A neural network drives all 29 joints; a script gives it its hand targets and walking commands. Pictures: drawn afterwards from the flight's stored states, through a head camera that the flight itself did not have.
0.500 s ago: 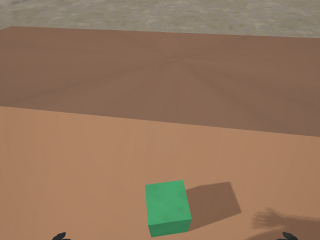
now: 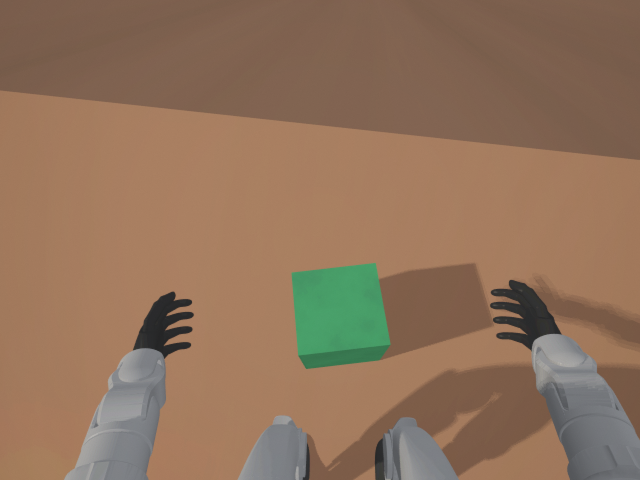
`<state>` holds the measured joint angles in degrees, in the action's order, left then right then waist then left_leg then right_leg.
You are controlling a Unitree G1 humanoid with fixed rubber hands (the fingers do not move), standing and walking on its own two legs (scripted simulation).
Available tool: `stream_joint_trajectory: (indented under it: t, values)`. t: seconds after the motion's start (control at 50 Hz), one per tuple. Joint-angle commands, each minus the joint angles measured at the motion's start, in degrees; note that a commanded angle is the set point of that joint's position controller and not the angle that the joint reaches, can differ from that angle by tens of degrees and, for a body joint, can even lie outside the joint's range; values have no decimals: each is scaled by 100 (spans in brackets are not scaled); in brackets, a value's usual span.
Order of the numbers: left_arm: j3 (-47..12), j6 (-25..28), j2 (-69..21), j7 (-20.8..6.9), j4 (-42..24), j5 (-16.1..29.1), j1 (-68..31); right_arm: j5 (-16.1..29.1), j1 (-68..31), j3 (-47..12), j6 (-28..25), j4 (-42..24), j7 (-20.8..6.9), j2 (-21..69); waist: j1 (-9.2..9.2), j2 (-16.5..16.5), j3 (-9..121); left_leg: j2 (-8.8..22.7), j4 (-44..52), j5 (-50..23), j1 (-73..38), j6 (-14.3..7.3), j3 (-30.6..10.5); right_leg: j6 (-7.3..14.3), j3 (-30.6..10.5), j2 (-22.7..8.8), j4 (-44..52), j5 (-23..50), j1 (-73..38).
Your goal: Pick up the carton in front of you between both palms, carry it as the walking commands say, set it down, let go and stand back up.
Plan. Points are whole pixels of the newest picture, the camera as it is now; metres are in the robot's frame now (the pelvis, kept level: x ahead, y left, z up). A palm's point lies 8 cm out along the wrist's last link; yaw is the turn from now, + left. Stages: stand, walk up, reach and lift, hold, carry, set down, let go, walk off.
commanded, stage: reach and lift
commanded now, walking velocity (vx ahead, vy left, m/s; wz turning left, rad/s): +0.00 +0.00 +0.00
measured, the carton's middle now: (338, 319) +0.45 +0.01 -0.59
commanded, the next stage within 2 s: none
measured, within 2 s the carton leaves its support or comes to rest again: neither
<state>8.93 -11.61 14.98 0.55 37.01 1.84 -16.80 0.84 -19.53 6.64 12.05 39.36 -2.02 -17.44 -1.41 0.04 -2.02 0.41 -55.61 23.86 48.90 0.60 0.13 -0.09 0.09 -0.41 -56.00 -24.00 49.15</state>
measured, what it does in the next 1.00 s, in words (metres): lowers itself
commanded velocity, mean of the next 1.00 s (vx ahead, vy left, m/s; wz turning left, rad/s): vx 0.00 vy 0.00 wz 0.00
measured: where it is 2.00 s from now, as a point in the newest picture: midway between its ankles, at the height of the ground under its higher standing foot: outside the picture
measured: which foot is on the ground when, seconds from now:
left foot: down 0.00-1.00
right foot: down 0.00-1.00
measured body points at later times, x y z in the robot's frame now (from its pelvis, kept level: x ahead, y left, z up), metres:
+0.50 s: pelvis -0.07 -0.01 -0.07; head +0.23 -0.01 +0.27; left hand +0.45 +0.21 -0.16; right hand +0.49 -0.18 -0.16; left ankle +0.02 +0.12 -0.68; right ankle +0.02 -0.12 -0.68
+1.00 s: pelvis -0.06 +0.00 -0.23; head +0.29 -0.01 +0.06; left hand +0.44 +0.21 -0.39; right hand +0.48 -0.18 -0.39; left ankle +0.02 +0.13 -0.68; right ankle +0.02 -0.12 -0.68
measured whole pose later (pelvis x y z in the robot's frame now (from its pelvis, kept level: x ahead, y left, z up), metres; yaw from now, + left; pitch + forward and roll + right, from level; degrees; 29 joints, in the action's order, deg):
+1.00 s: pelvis -0.06 +0.00 -0.23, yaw +1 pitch +51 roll +2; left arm 15.2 -3.4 12.8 7.1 49.0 7.3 -62.9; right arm 5.2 -69.1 8.0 4.4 55.1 3.6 -20.5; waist -2.8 0.2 0.8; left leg -0.7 -100.6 30.0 121.9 1.8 -0.4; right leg -0.3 -1.7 0.5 -101.7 -30.0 122.9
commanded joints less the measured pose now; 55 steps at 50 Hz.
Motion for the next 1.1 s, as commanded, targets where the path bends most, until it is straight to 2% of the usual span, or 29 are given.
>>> stream_joint_trajectory:
  t: [0.0,0.12,0.24,0.32,0.38,0.46,0.52,0.64,0.7,0.8,0.9,1.0,1.08]
  values:
    - [246,98,690,124,-316,110,-1046,96,-1252,228,-84,-278,43,-757,-57,137,3208,-274,154,-2853,-396,212,-10,-108,-190,246,20,3083,-1304]
    - [458,-1,639,273,-172,204,-2929,169,-3248,343,-11,139,27,-894,-114,78,3906,-273,41,-1747,119,208,124,-126,-65,265,-5,1748,-381]
    - [674,-170,555,399,331,258,-4707,160,-5180,431,131,875,20,-1061,-181,171,4493,-268,-30,-615,726,204,262,-121,16,282,-69,504,237]
    - [900,-139,464,474,670,161,-5560,44,-6229,542,79,1336,-14,-1120,-275,263,4820,-305,-166,-431,1056,213,328,-92,45,326,-175,235,583]
    - [1125,-50,383,506,772,-11,-6016,-119,-6801,656,-12,1558,-42,-1115,-332,365,5166,-341,-249,-526,1238,231,352,-96,39,350,-253,354,701]
    - [1396,119,295,497,649,-270,-6072,-397,-6926,843,-156,1576,-14,-1026,-346,475,5980,-403,-315,-1173,1187,252,388,-122,24,410,-358,1165,414]
    - [1538,326,107,423,574,-440,-5858,-577,-6741,1004,-327,1527,6,-800,-366,497,6071,-439,-453,-1746,1486,247,377,-119,-27,433,-546,1879,451]
    - [1738,782,-188,291,695,-632,-5246,-781,-6097,1230,-688,1471,115,-281,-330,498,5864,-449,-1199,-2568,2865,263,297,-119,-196,414,-1355,3144,1231]
    - [1699,935,-212,277,823,-577,-5006,-756,-5752,1211,-808,1476,207,-158,-255,458,5875,-461,-1779,-2723,3540,290,249,-136,-255,394,-1953,3430,1867]
    - [1300,1058,8,391,760,-154,-5127,-363,-5780,878,-946,1220,399,-411,-180,359,6387,-474,-2802,-2778,4039,359,221,-156,-210,409,-2930,3262,2654]
    - [748,1010,346,606,590,433,-5436,292,-6224,271,-945,884,546,-776,-248,464,7182,-449,-3737,-2655,4064,349,295,-168,-80,401,-3924,2960,2782]
    - [455,815,636,788,495,826,-6168,765,-6993,-85,-783,849,632,-1160,-268,569,7295,-408,-4374,-1746,4156,314,421,-149,43,363,-4538,1885,3052]
    - [343,659,724,869,883,976,-6777,919,-7520,-222,-645,1398,667,-1305,-270,512,6584,-315,-4698,-819,4392,278,446,-136,107,269,-4809,779,3740]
